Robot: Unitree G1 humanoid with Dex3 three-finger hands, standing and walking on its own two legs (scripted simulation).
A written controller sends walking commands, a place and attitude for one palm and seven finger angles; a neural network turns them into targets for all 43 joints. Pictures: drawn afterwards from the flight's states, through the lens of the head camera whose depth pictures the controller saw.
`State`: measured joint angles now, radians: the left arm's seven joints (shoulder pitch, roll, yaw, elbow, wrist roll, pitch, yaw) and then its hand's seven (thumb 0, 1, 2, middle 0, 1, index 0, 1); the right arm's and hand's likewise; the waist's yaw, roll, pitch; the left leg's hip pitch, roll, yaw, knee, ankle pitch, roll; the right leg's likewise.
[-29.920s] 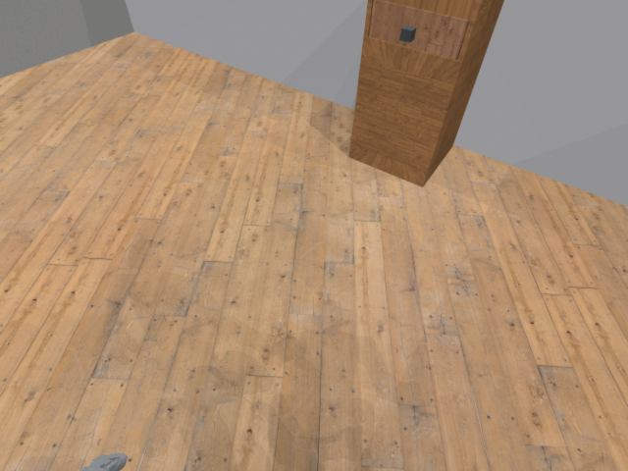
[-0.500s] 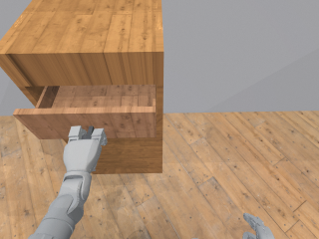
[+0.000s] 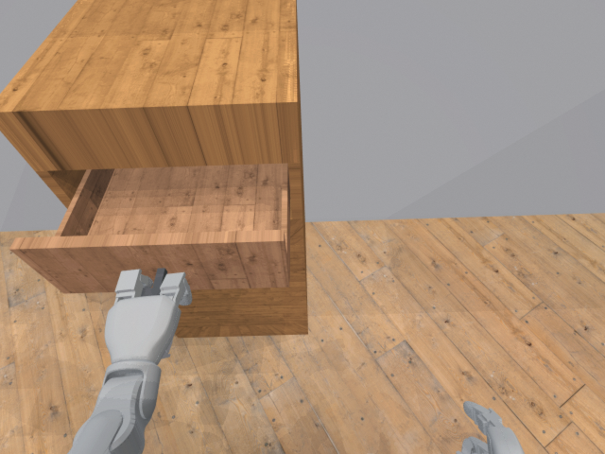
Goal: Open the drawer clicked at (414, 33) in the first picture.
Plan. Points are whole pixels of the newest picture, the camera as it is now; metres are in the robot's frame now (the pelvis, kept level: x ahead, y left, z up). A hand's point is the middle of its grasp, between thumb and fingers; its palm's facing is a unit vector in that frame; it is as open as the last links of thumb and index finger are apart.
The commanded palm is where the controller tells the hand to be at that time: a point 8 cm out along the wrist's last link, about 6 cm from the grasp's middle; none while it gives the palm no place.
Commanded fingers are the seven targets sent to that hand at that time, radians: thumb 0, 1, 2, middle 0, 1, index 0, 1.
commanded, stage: pull the drawer open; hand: left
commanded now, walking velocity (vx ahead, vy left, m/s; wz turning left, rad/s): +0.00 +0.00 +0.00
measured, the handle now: (156, 294) +0.34 +0.24 -0.02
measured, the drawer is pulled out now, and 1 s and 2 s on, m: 0.15 0.28 0.30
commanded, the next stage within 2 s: open the thumb to release the handle in 1.32 s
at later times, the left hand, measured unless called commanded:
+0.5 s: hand (149, 389) +0.21 +0.22 -0.03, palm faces -0.02 -0.05 -1.00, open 7.4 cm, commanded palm +0.18 +0.22 +0.02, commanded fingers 0.00 0.90 0.90 -0.40 -1.35 -0.40 -1.35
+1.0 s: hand (139, 436) +0.16 +0.21 -0.03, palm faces -0.04 -0.07 -1.00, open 7.4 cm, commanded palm +0.11 +0.21 +0.02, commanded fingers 0.00 0.90 0.90 -0.40 -1.35 -0.40 -1.35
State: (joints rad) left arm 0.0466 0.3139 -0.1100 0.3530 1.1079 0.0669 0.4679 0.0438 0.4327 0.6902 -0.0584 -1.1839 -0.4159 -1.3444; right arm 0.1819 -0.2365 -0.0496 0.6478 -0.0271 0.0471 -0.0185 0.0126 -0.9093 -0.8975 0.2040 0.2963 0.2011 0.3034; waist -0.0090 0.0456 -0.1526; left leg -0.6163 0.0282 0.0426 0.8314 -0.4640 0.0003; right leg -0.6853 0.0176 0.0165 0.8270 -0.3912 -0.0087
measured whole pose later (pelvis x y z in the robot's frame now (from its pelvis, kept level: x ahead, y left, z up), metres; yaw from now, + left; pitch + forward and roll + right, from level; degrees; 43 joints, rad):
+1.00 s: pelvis -0.01 -0.01 -0.02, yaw +0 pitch +13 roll +1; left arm 0.57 0.32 -0.10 -0.05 1.12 0.01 0.54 0.09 0.42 0.65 -0.06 -1.20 -0.42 -1.34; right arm 0.12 -0.23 -0.03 0.57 -0.06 0.04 0.03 0.01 -0.91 -0.90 0.20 0.30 0.20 0.30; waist 0.04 0.03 -0.16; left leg -0.65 0.03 0.05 0.95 -0.52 -0.01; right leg -0.74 0.02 0.02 0.96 -0.45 -0.02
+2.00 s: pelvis -0.02 -0.02 -0.02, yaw +1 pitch +12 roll +1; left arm 0.55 0.33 -0.09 -0.05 1.09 0.00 0.56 0.00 -0.37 0.35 -0.26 -1.16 -0.33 -1.21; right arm 0.11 -0.23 -0.01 0.57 -0.05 0.05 -0.01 0.01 -0.91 -0.90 0.20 0.30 0.20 0.30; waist 0.05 0.03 -0.15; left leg -0.67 0.03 0.03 0.95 -0.50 -0.02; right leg -0.75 0.02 0.01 0.97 -0.44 -0.03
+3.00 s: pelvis -0.01 +0.00 +0.01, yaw +1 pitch +5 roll +0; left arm 0.53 0.38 -0.10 -0.27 1.02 0.07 0.36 0.00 -0.49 0.30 -0.32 -1.20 -0.34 -1.20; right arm 0.11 -0.22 0.01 0.57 -0.04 0.06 0.00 0.01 -0.91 -0.90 0.20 0.30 0.20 0.30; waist 0.10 0.07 -0.09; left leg -0.42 0.01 0.02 0.76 -0.43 0.00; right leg -0.47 0.00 0.00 0.75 -0.37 -0.01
